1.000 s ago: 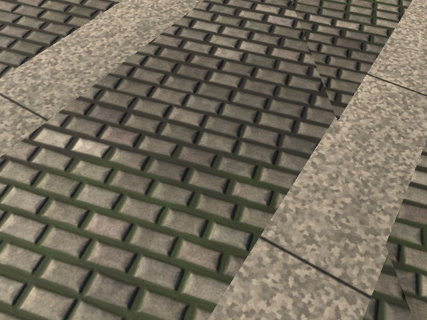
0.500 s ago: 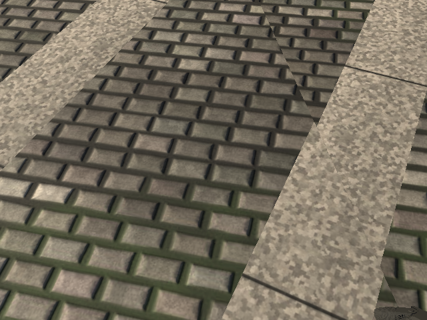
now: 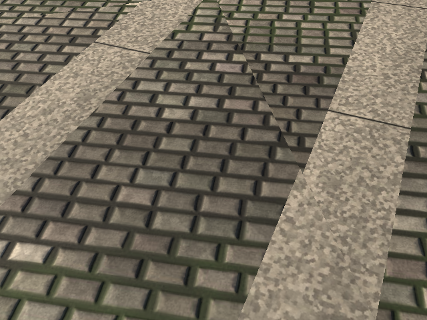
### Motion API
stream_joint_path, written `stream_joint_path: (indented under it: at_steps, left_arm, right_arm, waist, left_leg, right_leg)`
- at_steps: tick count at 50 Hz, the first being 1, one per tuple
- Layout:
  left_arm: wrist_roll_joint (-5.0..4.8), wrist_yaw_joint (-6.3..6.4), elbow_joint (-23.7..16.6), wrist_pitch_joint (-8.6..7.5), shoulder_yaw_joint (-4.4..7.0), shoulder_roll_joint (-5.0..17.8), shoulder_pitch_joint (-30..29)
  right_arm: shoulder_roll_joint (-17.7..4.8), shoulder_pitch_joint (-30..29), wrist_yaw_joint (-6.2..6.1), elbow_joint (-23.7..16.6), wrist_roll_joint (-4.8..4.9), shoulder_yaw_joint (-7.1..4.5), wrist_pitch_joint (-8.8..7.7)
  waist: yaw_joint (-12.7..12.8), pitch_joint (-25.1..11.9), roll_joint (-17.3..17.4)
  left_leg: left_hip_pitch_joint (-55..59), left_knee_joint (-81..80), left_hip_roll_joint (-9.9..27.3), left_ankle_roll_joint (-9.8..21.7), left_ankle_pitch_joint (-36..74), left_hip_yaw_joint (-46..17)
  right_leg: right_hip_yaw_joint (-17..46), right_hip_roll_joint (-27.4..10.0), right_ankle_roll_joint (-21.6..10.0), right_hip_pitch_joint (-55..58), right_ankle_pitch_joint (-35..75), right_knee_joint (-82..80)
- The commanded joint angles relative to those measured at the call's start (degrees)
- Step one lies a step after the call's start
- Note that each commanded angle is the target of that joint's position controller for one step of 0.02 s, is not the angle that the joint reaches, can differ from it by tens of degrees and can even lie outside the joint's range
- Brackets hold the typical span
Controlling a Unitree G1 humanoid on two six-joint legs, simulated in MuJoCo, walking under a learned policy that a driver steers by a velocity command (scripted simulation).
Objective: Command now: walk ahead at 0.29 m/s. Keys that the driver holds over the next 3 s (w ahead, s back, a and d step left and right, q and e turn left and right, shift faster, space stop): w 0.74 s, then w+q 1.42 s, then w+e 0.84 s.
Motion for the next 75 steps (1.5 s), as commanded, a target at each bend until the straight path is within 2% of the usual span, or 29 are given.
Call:
stream_joint_path:
  at_steps: [1,5,14,17,19,20,21,22,23,24,27,35,40,43,45,46,47,48,50,53,56,62,67,69,71,72,73,74,75]
  left_arm:
    - [-0.86,0.42,-4.47,-4.39,2.24,10.16,-5.92]
    - [-1.76,0.02,-0.49,-5.72,1.19,5.60,2.99]
    - [-2.27,-0.15,2.83,-4.77,2.80,9.38,6.90]
    - [-3.03,-0.64,3.93,-4.30,3.45,10.02,5.71]
    - [-3.17,-0.73,3.46,-4.00,3.47,9.88,2.34]
    - [-2.62,-0.79,2.91,-4.09,2.84,8.07,1.44]
    - [-1.38,-1.01,0.30,-4.91,1.14,2.69,2.92]
    - [-2.36,-0.90,0.12,-6.42,0.86,1.82,2.67]
    - [-3.92,-1.22,-0.51,-7.50,2.28,7.04,-0.68]
    - [-4.39,-1.41,-1.07,-7.93,2.55,8.08,-3.57]
    - [-2.66,-1.17,-0.96,-7.10,2.72,5.32,-4.66]
    - [-2.04,-2.54,-5.99,-6.48,1.03,1.54,-18.94]
    - [-2.45,-4.17,-9.72,-6.87,0.79,2.65,-27.27]
    - [-2.34,-4.33,-9.44,-7.14,1.93,5.92,-23.33]
    - [-1.97,-3.46,-5.32,-7.22,4.22,10.84,-6.28]
    - [-0.55,-2.89,-4.02,-7.10,5.59,16.68,1.75]
    - [-1.40,-3.23,-3.17,-6.88,4.73,13.63,3.06]
    - [-1.70,-3.02,-3.74,-6.79,3.29,8.75,-1.00]
    - [-1.51,-2.76,-4.11,-6.97,2.09,5.08,-9.34]
    - [-0.76,-3.18,-3.34,-7.91,1.93,3.41,-14.17]
    - [-0.72,-2.72,-2.12,-8.49,2.68,5.53,-14.45]
    - [-1.12,-1.13,-0.64,-7.39,3.67,8.98,-11.21]
    - [-2.79,-1.08,0.77,-5.28,4.70,11.31,-7.30]
    - [-3.32,-1.05,0.26,-4.42,5.19,12.96,-8.58]
    - [-3.39,-1.13,-0.55,-3.72,4.47,11.57,-9.75]
    - [-1.03,-1.10,-2.59,-4.16,2.76,6.46,-7.91]
    - [-1.10,-1.56,-5.14,-6.29,1.13,2.66,-6.67]
    - [-3.56,-2.21,-6.15,-8.10,2.19,8.13,-13.37]
    - [-4.43,-2.46,-6.82,-9.15,2.26,8.71,-15.46]
  right_arm:
    - [-7.62,-2.55,-0.02,-3.40,-0.57,-2.64,-2.34]
    - [-3.74,-4.51,0.78,-2.36,-1.34,-2.18,-2.92]
    - [-2.58,-12.84,2.32,-5.01,-0.18,-0.24,-4.73]
    - [-4.43,-10.49,2.65,-4.93,-0.05,-0.39,-5.32]
    - [-6.97,-0.25,2.29,-1.67,-0.16,-1.77,-5.49]
    - [-10.23,9.83,1.73,1.35,-0.04,-3.32,-5.57]
    - [-16.76,19.06,1.15,2.99,-1.17,-4.84,-5.10]
    - [-14.42,20.22,1.65,3.87,-1.02,-3.96,-5.09]
    - [-10.57,14.91,1.77,2.99,-1.15,-2.51,-5.37]
    - [-7.53,10.61,1.75,1.92,-1.24,-1.68,-5.49]
    - [-4.08,5.27,2.02,1.24,-2.24,-0.48,-5.88]
    - [-7.23,11.60,0.30,3.98,-1.48,-0.67,-6.05]
    - [-7.95,18.22,-0.23,6.70,-0.41,-0.95,-4.92]
    - [-9.72,17.28,-0.49,6.22,-0.59,-1.74,-3.96]
    - [-8.02,15.67,-0.35,4.97,-1.42,-0.94,-3.44]
    - [-1.10,21.50,0.01,3.37,-2.00,1.01,-4.06]
    - [0.36,24.54,0.36,4.53,-0.71,1.84,-5.03]
    - [-6.76,18.95,0.32,3.66,0.94,-0.25,-5.44]
    - [-6.67,11.83,-0.22,1.75,0.63,-0.76,-5.39]
    - [-2.33,14.36,-0.14,2.07,0.13,-1.00,-2.89]
    - [-2.04,11.05,-0.29,-0.42,-0.32,-1.22,-1.29]
    - [-1.40,0.21,2.10,-4.30,-0.97,-0.62,-2.24]
    - [-2.80,-5.88,3.47,-8.33,-0.88,-0.76,-2.00]
    - [-4.93,-2.62,3.59,-8.65,-0.92,-1.84,-1.73]
    - [-10.85,14.70,2.69,-4.13,-0.27,-5.39,-1.39]
    - [-17.67,20.46,1.41,-2.87,0.10,-7.28,-0.95]
    - [-19.73,17.54,1.95,-5.41,-0.38,-6.73,-2.16]
    - [-14.06,17.06,2.56,-5.92,-0.81,-5.01,-3.14]
    - [-11.46,15.19,2.56,-5.75,-0.95,-4.27,-3.87]
  waist:
    - [-3.93,8.30,-10.62]
    - [-0.85,4.77,-8.44]
    - [3.92,7.96,-10.25]
    - [1.73,7.86,-10.73]
    - [-4.26,2.91,-9.53]
    - [-8.53,-4.25,-5.86]
    - [-10.19,-13.88,8.92]
    - [-9.95,-17.02,15.18]
    - [-9.03,-8.90,10.56]
    - [-7.43,-4.08,7.94]
    - [-3.33,1.93,4.73]
    - [-5.03,5.69,1.69]
    - [-6.23,7.23,0.83]
    - [-2.58,3.31,2.84]
    - [5.86,-8.98,2.96]
    - [4.80,-20.00,-8.25]
    - [4.20,-27.82,-17.36]
    - [4.49,-17.84,-11.69]
    - [1.53,-4.75,-5.30]
    - [-3.08,0.04,-6.94]
    - [-4.06,3.12,-5.33]
    - [-0.83,5.34,-2.85]
    - [0.44,6.75,-3.13]
    - [-2.44,3.35,-5.01]
    - [-11.46,-6.09,-2.90]
    - [-10.81,-10.07,8.93]
    - [-6.48,-18.07,14.24]
    - [-9.90,-15.30,6.15]
    - [-8.91,-8.99,4.76]
  left_leg:
    - [-16.58,12.19,2.79,0.65,4.25,-5.12]
    - [-16.83,10.26,3.85,-1.13,12.73,-1.53]
    - [-6.18,-11.77,3.96,-2.21,12.28,2.82]
    - [-0.26,-15.56,3.93,0.52,9.25,2.63]
    - [14.68,-18.14,1.65,2.89,10.15,4.23]
    - [29.43,-17.92,4.21,4.94,9.93,0.72]
    - [50.08,-19.35,18.88,11.89,4.58,-20.27]
    - [52.14,-29.29,24.58,16.70,-7.54,-39.64]
    - [45.33,-30.78,23.20,14.88,-11.27,-34.34]
    - [38.85,-31.42,20.69,12.74,-9.01,-27.05]
    - [24.70,-35.61,15.11,10.84,5.78,-14.70]
    - [20.09,-38.77,11.19,9.86,23.11,-2.48]
    - [30.01,-35.12,15.11,9.38,24.90,-5.02]
    - [34.18,-27.28,16.16,7.98,38.37,-6.83]
    - [24.57,-6.28,11.03,5.04,41.22,-4.13]
    - [2.76,16.34,2.92,1.34,18.53,-0.74]
    - [-6.92,28.79,-1.38,0.40,-14.79,-5.97]
    - [-11.71,33.12,2.43,1.00,-12.86,-8.12]
    - [-10.68,29.24,7.38,1.29,-3.79,-5.51]
    - [-3.02,24.36,10.29,1.05,0.84,-5.40]
    - [-6.66,19.11,11.14,0.08,5.72,-5.90]
    - [-6.89,-0.07,9.68,0.01,20.58,-1.14]
    - [-8.75,-6.63,7.77,2.65,13.35,2.09]
    - [-1.99,-6.87,4.08,4.79,7.00,5.53]
    - [22.69,-11.23,-1.70,8.64,9.08,7.01]
    - [39.35,-14.11,10.57,14.52,5.71,-14.97]
    - [49.98,-25.53,20.52,24.08,-6.95,-47.09]
    - [49.05,-29.69,20.51,21.02,-7.44,-44.42]
    - [43.16,-29.06,18.83,18.84,-3.58,-36.04]
  right_leg:
    - [26.70,-16.44,-7.98,2.67,-20.67,-28.55]
    - [15.08,-12.76,-5.93,12.19,-6.26,-27.37]
    - [8.27,-13.74,-8.04,11.85,3.29,-26.45]
    - [8.79,-15.74,-7.81,12.22,7.07,-23.86]
    - [5.53,-13.47,-5.82,8.95,22.24,-14.39]
    - [1.56,-9.70,-3.69,3.35,26.68,-0.84]
    - [-3.22,-2.62,0.95,-16.03,11.75,22.25]
    - [2.95,2.66,1.86,-27.03,-13.01,35.06]
    - [6.10,-1.54,0.51,-32.44,-10.33,41.08]
    - [4.63,-4.39,-0.75,-32.75,-4.92,40.67]
    - [3.64,-8.42,-0.29,-25.69,5.63,33.13]
    - [-1.17,-5.02,1.78,-22.73,25.30,5.52]
    - [0.85,-2.89,0.23,-23.33,25.28,-3.79]
    - [0.30,-0.42,-1.32,-15.25,18.02,-5.15]
    - [1.14,-2.05,-5.18,12.15,18.67,-2.94]
    - [22.12,-17.88,-12.38,37.35,14.74,-2.24]
    - [41.71,-25.07,-16.96,42.59,5.96,-11.44]
    - [34.70,-22.26,-13.36,34.90,2.41,-13.58]
    - [19.61,-18.01,-9.72,16.57,8.15,-17.73]
    - [8.55,-14.67,-8.75,3.83,11.64,-23.97]
    - [2.45,-15.13,-9.62,1.79,14.84,-26.97]
    - [-8.20,-13.85,-7.84,6.29,18.40,-27.54]
    - [-10.87,-16.69,-6.09,17.06,24.32,-22.14]
    - [-12.57,-16.51,-4.70,18.87,42.90,-13.51]
    - [-15.69,-12.34,-1.15,10.39,48.45,10.63]
    - [-16.11,-7.24,2.67,-9.68,17.36,31.71]
    - [-2.44,3.60,4.43,-26.36,-16.14,45.59]
    - [4.33,0.67,3.01,-32.96,-12.84,48.15]
    - [3.57,-1.85,1.34,-34.98,-7.75,45.31]
Next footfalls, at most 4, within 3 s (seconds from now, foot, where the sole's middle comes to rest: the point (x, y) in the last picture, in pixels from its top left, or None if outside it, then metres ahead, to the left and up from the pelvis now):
0.40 left None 0.25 0.17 -0.77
0.90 right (260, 301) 0.61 -0.04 -0.77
1.42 left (168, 245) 0.81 0.28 -0.77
1.92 right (183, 170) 1.17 0.26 -0.77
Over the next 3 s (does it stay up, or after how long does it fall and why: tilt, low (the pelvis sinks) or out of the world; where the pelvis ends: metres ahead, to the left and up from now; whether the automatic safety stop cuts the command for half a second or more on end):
stays up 1.39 0.62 -0.02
